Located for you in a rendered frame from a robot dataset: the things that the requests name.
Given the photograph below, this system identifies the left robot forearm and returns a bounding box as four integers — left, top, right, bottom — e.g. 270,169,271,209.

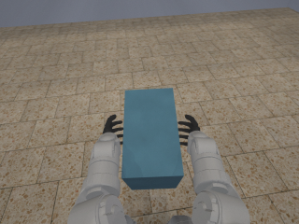
73,132,121,207

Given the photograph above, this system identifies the carton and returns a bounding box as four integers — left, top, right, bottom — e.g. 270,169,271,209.
121,88,184,190

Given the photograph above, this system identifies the robot left hand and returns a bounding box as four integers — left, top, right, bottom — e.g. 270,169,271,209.
102,114,123,145

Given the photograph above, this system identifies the robot right hand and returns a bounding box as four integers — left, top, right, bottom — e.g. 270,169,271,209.
178,114,200,146

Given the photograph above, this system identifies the robot right thigh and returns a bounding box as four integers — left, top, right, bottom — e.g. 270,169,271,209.
166,215,193,224

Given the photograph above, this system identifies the left robot upper arm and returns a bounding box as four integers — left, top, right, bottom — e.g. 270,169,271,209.
67,193,127,224

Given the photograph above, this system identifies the right robot forearm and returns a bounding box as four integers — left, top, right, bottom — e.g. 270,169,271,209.
187,131,243,202

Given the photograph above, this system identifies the robot thigh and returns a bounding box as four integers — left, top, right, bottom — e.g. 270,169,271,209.
125,215,136,224
166,215,193,224

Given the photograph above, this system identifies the robot left thigh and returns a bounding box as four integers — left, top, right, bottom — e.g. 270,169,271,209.
125,215,136,224

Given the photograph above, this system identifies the right robot upper arm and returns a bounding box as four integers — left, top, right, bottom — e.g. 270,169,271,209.
192,189,250,224

